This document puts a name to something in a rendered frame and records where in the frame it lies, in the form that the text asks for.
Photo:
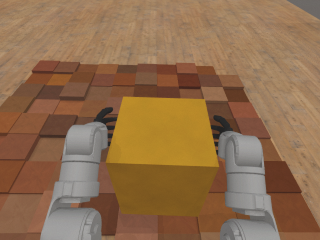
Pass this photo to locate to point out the right robot upper arm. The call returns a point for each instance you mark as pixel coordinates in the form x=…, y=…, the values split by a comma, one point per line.
x=247, y=229

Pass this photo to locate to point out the right robot forearm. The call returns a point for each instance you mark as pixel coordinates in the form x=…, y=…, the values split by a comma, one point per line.
x=246, y=186

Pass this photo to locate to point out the left robot upper arm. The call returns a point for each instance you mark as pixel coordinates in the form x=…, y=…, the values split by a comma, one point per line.
x=73, y=223

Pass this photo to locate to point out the right robot hand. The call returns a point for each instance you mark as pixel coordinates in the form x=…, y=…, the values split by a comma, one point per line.
x=226, y=127

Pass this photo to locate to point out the left robot hand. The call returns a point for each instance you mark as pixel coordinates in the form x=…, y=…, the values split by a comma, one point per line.
x=100, y=118

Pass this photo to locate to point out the carton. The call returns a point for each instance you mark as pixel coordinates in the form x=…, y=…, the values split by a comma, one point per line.
x=162, y=158

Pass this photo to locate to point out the left robot forearm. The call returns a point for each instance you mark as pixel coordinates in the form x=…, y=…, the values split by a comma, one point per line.
x=78, y=179

